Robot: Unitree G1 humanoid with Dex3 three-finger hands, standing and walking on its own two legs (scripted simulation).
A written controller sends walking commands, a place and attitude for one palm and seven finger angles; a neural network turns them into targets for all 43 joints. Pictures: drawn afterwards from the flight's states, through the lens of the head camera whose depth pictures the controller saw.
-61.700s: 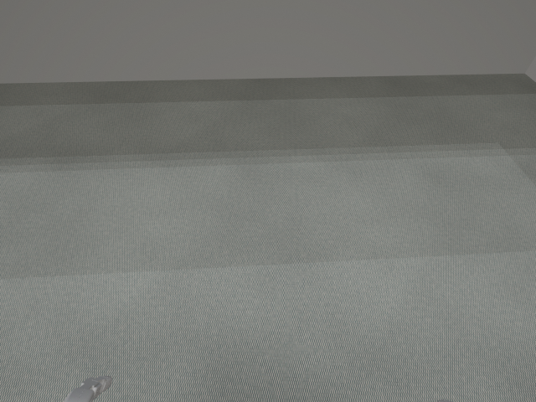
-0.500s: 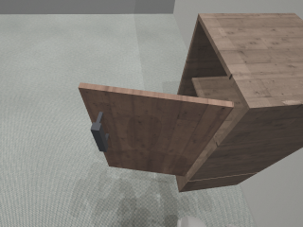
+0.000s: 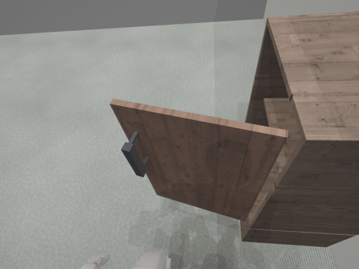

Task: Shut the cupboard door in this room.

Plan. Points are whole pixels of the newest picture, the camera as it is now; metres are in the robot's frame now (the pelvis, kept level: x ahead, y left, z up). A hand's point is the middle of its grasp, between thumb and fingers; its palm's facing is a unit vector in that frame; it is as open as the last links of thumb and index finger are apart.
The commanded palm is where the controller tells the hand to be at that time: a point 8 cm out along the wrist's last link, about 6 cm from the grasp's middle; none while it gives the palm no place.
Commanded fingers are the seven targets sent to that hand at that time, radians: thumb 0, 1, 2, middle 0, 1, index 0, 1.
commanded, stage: turn or walk to find it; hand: left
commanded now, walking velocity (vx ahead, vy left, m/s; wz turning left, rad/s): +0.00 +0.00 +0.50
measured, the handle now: (138, 154) +0.41 +0.14 -0.05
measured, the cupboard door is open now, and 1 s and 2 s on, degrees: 76 76 76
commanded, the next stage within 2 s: stand and wait in 0.18 s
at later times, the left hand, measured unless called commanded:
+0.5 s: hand out of the picture -0.03 +0.25 -0.18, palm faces +0.24 -0.94 -0.24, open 7.4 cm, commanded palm none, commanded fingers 0.00 0.90 0.90 -0.20 -0.30 -0.20 -0.30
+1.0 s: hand out of the picture +0.05 +0.19 -0.17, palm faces +0.19 -0.96 -0.22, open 7.3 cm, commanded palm none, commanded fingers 0.00 0.90 0.90 -0.20 -0.30 -0.20 -0.30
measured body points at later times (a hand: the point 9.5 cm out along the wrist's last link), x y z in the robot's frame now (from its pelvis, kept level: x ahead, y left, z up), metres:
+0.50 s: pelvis +0.01 +0.04 +0.00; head +0.04 +0.06 +0.45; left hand -0.04 +0.30 -0.16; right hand +0.18 -0.16 -0.13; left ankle -0.02 +0.14 -0.74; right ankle -0.01 -0.11 -0.67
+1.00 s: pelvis +0.04 +0.00 +0.00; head +0.08 +0.00 +0.45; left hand +0.04 +0.24 -0.15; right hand +0.05 -0.23 -0.16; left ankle -0.03 +0.14 -0.74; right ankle +0.03 -0.09 -0.74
